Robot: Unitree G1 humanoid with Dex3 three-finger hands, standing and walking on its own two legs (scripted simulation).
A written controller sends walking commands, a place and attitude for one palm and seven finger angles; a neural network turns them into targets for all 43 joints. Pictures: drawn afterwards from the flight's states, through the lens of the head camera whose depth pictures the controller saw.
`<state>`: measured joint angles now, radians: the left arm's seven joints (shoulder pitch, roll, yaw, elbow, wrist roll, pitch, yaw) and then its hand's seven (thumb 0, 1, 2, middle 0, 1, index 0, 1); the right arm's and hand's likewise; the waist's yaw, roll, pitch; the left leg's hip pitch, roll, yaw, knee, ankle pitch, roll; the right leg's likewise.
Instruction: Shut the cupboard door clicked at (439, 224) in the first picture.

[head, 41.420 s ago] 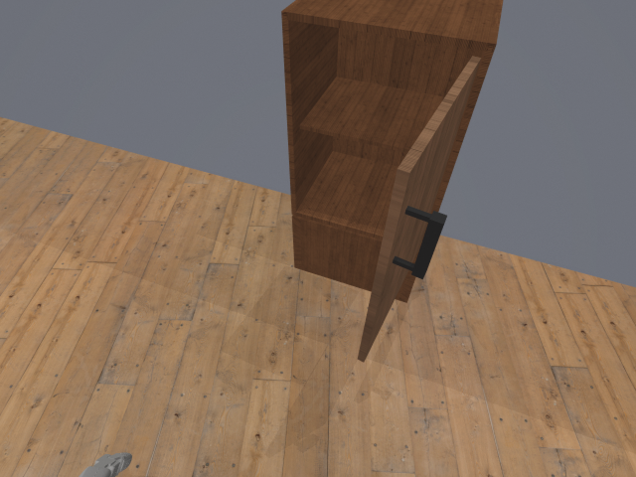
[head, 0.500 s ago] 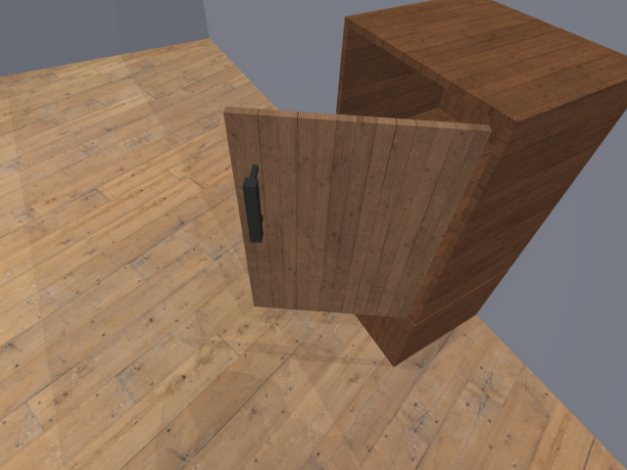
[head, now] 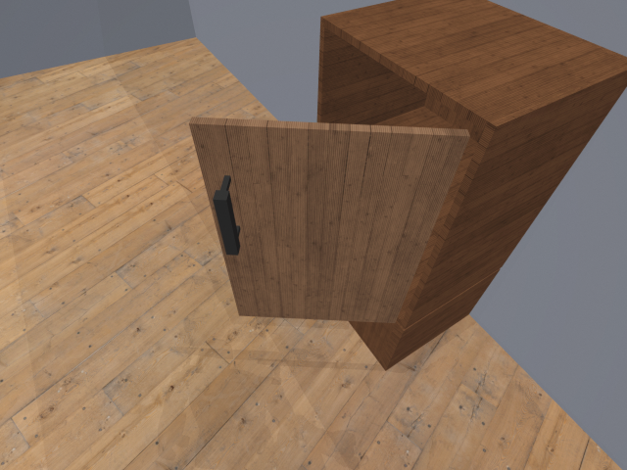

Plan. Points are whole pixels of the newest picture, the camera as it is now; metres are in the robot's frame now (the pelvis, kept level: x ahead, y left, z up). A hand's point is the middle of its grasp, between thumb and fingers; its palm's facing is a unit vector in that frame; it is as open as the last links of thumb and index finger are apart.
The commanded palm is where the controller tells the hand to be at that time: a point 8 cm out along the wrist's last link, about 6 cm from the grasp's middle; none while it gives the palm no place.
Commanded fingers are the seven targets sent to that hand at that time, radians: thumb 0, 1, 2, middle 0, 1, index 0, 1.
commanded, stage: shuffle to correct the standing spot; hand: left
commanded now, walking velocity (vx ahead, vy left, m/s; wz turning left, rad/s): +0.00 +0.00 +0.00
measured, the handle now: (230, 216) +0.52 +0.18 -0.02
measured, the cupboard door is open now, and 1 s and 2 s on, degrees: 55 55 55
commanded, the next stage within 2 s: come to a stop and stand still in 0.22 s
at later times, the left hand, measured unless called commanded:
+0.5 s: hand out of the picture +0.05 +0.14 -0.19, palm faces +0.01 -0.98 -0.19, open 7.4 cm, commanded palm none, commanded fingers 0.00 0.90 0.90 -0.20 -0.30 -0.20 -0.30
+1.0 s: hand out of the picture +0.04 +0.17 -0.19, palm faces +0.12 -0.97 -0.19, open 7.4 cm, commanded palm none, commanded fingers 0.00 0.90 0.90 -0.20 -0.30 -0.20 -0.30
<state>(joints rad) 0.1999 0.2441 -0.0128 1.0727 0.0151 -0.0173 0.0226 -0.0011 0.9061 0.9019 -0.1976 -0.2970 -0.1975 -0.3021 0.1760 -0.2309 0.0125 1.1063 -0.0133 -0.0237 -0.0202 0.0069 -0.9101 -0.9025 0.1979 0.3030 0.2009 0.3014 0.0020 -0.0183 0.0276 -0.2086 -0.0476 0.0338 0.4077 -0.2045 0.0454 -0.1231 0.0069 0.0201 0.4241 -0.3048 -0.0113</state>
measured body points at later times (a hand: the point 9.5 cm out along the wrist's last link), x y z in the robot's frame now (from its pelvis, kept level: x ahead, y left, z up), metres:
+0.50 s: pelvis +0.07 -0.03 -0.02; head +0.10 -0.03 +0.43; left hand +0.05 +0.19 -0.17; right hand +0.05 -0.24 -0.18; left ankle +0.01 +0.09 -0.74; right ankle +0.04 -0.12 -0.74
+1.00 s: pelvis +0.04 -0.01 -0.01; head +0.06 +0.01 +0.44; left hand +0.03 +0.22 -0.18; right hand +0.15 -0.24 -0.15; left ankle +0.06 +0.10 -0.74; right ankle +0.04 -0.12 -0.74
